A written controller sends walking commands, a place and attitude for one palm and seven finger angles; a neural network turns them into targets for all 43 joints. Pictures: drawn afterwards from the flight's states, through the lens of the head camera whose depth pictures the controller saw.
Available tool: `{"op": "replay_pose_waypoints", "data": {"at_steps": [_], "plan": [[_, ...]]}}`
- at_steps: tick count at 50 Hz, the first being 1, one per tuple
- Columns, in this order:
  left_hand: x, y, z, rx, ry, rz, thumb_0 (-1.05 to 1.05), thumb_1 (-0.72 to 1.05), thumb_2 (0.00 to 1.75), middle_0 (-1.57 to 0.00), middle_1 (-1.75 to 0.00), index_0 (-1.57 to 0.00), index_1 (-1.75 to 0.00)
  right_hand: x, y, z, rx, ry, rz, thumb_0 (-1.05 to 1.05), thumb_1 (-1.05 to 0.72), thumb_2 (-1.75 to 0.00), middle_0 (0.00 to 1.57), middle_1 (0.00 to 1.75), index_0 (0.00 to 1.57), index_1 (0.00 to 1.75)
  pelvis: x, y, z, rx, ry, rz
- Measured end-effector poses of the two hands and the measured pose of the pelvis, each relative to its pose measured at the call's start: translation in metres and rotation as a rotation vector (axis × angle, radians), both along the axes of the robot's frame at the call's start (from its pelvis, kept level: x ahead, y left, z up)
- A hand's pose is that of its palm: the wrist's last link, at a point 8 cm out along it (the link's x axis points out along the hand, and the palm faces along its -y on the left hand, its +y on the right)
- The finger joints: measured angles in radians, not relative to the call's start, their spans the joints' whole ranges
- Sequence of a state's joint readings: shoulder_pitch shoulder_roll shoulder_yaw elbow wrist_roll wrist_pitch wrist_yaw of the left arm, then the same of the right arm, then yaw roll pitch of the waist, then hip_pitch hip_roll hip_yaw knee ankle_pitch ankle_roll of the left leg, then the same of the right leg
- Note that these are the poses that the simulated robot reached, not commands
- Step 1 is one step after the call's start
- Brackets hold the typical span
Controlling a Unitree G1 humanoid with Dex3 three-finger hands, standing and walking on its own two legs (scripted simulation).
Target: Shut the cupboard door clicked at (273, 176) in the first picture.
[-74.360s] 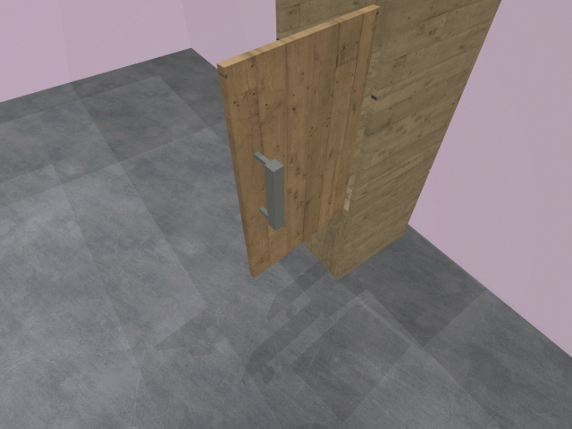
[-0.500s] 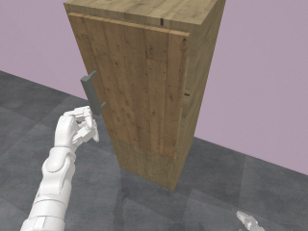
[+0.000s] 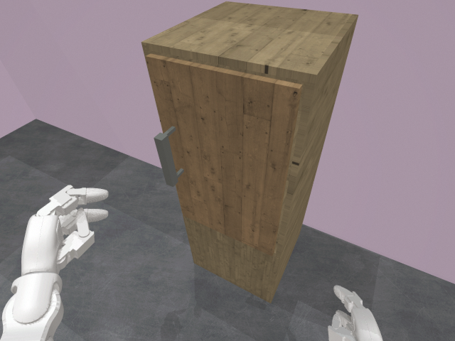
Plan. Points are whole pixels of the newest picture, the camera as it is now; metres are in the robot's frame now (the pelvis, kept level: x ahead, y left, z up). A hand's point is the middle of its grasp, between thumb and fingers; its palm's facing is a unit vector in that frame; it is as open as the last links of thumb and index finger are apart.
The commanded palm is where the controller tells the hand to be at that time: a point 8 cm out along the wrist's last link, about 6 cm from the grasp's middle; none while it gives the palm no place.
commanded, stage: draw the hand back to the body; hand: left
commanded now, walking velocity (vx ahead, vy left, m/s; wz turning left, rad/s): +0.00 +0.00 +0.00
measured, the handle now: (171, 156) +0.58 +0.23 -0.02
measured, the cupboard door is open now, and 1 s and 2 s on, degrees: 0 0 0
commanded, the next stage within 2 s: step back with the hand held close in 0.56 s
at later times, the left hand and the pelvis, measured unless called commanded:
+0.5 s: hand (65, 247) +0.20 +0.25 +0.15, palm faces +0.45 -0.81 -0.38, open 7.3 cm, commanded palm +0.15 +0.29 +0.17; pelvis +0.01 -0.01 +0.00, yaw +1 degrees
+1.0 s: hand (62, 239) +0.20 +0.26 +0.15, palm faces +0.35 -0.79 -0.50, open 7.4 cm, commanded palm +0.14 +0.30 +0.17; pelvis +0.00 +0.00 +0.00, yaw -1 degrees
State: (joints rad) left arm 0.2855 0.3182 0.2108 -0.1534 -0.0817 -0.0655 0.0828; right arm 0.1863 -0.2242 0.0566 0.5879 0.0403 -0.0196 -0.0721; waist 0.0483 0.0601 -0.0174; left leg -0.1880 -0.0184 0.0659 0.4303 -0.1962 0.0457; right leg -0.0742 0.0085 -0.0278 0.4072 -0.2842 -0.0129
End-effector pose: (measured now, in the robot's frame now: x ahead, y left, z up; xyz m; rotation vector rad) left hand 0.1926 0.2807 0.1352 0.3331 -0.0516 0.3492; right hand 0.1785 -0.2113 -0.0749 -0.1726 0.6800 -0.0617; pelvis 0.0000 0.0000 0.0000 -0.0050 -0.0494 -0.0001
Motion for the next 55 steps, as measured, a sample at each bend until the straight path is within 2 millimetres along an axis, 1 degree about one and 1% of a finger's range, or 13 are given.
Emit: {"op": "replay_pose_waypoints", "data": {"at_steps": [3, 11, 14, 18, 22, 24, 27, 32, 38, 43, 46, 51, 55], "plan": [[-0.013, 0.007, 0.010, 0.036, -0.012, 0.031, 0.02, 0.89, 0.90, -0.61, -0.74, -0.61, -0.74, 0.002, 0.001, -0.001, 0.001, 0.000, 0.009, 0.01, -0.90, -0.90, 0.20, 0.30, 0.20, 0.30, 0.003, 0.000, 0.001, 0.000, -0.004, 0.001], [-0.047, 0.019, 0.046, 0.164, -0.071, 0.103, 0.02, 0.89, 0.90, -0.39, -0.50, -0.39, -0.50, 0.009, -0.001, -0.004, 0.007, -0.010, 0.022, 0.01, -0.90, -0.90, 0.20, 0.30, 0.20, 0.30, 0.010, -0.001, 0.001, 0.001, -0.006, 0.006], [-0.053, 0.022, 0.048, 0.175, -0.070, 0.135, 0.01, 0.89, 0.90, -0.32, -0.43, -0.32, -0.42, 0.012, -0.003, -0.006, 0.007, -0.007, 0.028, 0.01, -0.90, -0.90, 0.20, 0.30, 0.20, 0.30, 0.010, -0.002, 0.001, 0.002, -0.007, 0.011], [-0.051, 0.021, 0.033, 0.126, -0.035, 0.163, 0.01, 0.89, 0.90, -0.26, -0.36, -0.26, -0.36, 0.013, -0.007, -0.007, -0.005, 0.003, 0.037, 0.01, -0.90, -0.90, 0.20, 0.30, 0.20, 0.30, 0.008, -0.005, 0.001, 0.005, -0.006, 0.018], [-0.044, 0.012, 0.024, 0.091, -0.016, 0.145, 0.01, 0.89, 0.90, -0.23, -0.33, -0.23, -0.33, 0.012, -0.012, -0.006, -0.018, 0.004, 0.030, 0.01, -0.90, -0.90, 0.20, 0.30, 0.20, 0.30, 0.009, -0.009, 0.001, 0.008, -0.002, 0.016], [-0.042, 0.006, 0.025, 0.092, -0.024, 0.125, 0.02, 0.89, 0.90, -0.23, -0.32, -0.23, -0.32, 0.012, -0.015, -0.005, -0.021, -0.003, 0.022, 0.01, -0.90, -0.90, 0.20, 0.30, 0.20, 0.30, 0.011, -0.011, 0.001, 0.008, -0.002, 0.014], [-0.039, 0.001, 0.033, 0.113, -0.052, 0.101, 0.02, 0.89, 0.90, -0.22, -0.31, -0.22, -0.31, 0.013, -0.019, -0.002, -0.022, -0.017, 0.011, 0.01, -0.90, -0.90, 0.20, 0.30, 0.20, 0.30, 0.013, -0.014, 0.000, 0.008, -0.006, 0.010], [-0.036, 0.000, 0.043, 0.147, -0.077, 0.097, 0.01, 0.89, 0.90, -0.22, -0.31, -0.22, -0.31, 0.014, -0.024, -0.002, -0.013, -0.026, -0.004, 0.01, -0.90, -0.90, 0.20, 0.30, 0.20, 0.30, 0.014, -0.017, 0.000, 0.009, -0.009, 0.006], [-0.035, 0.004, 0.039, 0.162, -0.044, 0.107, 0.01, 0.89, 0.90, -0.21, -0.31, -0.22, -0.30, 0.011, -0.030, -0.007, -0.013, 0.009, -0.015, 0.01, -0.90, -0.90, 0.20, 0.30, 0.20, 0.30, 0.012, -0.019, 0.000, -0.004, 0.018, 0.006], [-0.030, 0.007, 0.030, 0.178, -0.005, 0.082, 0.01, 0.89, 0.90, -0.21, -0.31, -0.21, -0.30, 0.004, -0.037, -0.012, -0.043, 0.066, -0.057, 0.01, -0.90, -0.90, 0.20, 0.30, 0.20, 0.30, 0.009, -0.013, -0.001, -0.010, 0.053, 0.000], [-0.027, 0.008, 0.029, 0.186, 0.012, 0.052, 0.01, 0.89, 0.90, -0.21, -0.31, -0.21, -0.30, -0.001, -0.038, -0.012, -0.058, 0.085, -0.088, 0.01, -0.90, -0.90, 0.20, 0.30, 0.20, 0.30, 0.007, -0.006, -0.002, -0.007, 0.064, -0.007], [-0.029, 0.013, 0.043, 0.240, -0.016, 0.001, 0.02, 0.89, 0.90, -0.22, -0.31, -0.22, -0.30, -0.012, -0.033, -0.008, -0.066, 0.086, -0.126, 0.01, -0.91, -0.90, 0.20, 0.30, 0.20, 0.30, -0.002, 0.003, -0.003, -0.004, 0.068, -0.016], [-0.039, 0.023, 0.051, 0.274, -0.048, -0.010, 0.01, 0.89, 0.90, -0.22, -0.31, -0.22, -0.30, -0.024, -0.026, -0.004, -0.060, 0.072, -0.139, 0.01, -0.91, -0.90, 0.20, 0.30, 0.20, 0.30, -0.013, 0.010, -0.004, -0.006, 0.067, -0.022]]}}
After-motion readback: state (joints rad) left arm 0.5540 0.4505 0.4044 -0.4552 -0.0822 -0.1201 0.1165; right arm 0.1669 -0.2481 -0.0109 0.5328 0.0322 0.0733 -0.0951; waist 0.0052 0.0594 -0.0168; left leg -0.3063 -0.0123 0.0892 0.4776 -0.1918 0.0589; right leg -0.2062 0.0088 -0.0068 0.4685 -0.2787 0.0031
